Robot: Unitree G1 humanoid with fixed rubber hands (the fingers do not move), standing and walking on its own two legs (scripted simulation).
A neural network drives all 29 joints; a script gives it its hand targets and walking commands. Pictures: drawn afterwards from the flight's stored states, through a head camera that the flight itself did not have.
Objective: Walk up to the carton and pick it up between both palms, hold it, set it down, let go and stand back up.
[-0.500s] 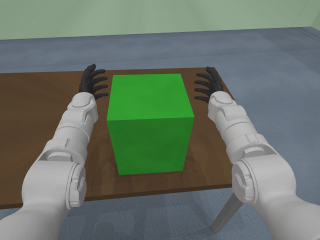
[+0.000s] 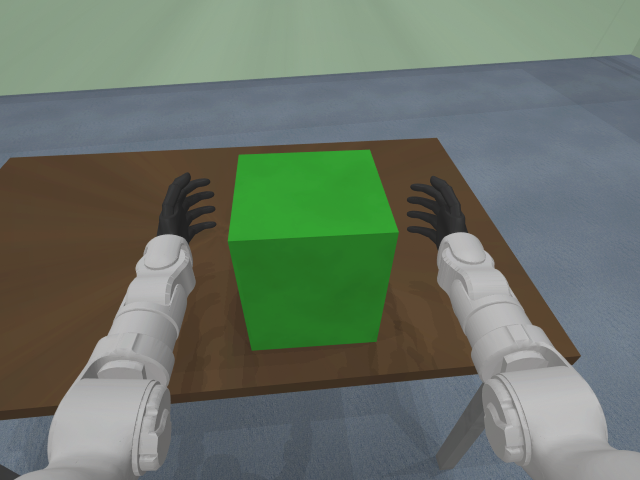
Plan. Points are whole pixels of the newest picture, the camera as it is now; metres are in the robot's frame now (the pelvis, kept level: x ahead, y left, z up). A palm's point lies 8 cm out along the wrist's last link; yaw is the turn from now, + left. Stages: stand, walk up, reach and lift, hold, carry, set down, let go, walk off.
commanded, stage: set down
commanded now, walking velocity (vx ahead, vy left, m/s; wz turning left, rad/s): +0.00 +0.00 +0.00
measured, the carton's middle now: (310, 251) +0.47 +0.03 +0.03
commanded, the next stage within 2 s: none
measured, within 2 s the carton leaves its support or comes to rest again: neither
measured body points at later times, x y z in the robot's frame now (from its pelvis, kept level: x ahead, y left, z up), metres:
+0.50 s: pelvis -0.01 -0.01 -0.01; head +0.01 -0.01 +0.44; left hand +0.43 +0.21 +0.14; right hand +0.44 -0.18 +0.13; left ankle +0.00 +0.10 -0.75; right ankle +0.04 -0.11 -0.75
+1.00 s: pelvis +0.00 -0.01 +0.00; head +0.00 -0.01 +0.45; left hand +0.43 +0.22 +0.15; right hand +0.44 -0.19 +0.15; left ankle +0.00 +0.10 -0.75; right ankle +0.04 -0.11 -0.75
